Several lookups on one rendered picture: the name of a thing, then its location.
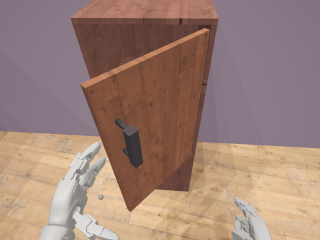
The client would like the robot right hand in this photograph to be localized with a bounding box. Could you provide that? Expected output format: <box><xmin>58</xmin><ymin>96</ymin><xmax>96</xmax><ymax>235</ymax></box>
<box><xmin>232</xmin><ymin>197</ymin><xmax>272</xmax><ymax>240</ymax></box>

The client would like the handle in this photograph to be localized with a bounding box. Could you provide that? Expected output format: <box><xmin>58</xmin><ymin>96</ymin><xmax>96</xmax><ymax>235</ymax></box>
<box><xmin>114</xmin><ymin>118</ymin><xmax>144</xmax><ymax>168</ymax></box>

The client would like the robot left forearm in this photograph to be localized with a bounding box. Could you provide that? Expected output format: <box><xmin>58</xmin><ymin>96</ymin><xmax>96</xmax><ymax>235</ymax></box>
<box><xmin>38</xmin><ymin>224</ymin><xmax>76</xmax><ymax>240</ymax></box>

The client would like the robot left hand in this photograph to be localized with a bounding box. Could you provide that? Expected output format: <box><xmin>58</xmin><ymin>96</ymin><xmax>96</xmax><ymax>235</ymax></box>
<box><xmin>48</xmin><ymin>142</ymin><xmax>120</xmax><ymax>240</ymax></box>

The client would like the cupboard door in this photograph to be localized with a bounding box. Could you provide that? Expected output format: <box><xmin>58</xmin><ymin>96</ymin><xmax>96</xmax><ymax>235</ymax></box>
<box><xmin>80</xmin><ymin>28</ymin><xmax>210</xmax><ymax>212</ymax></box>

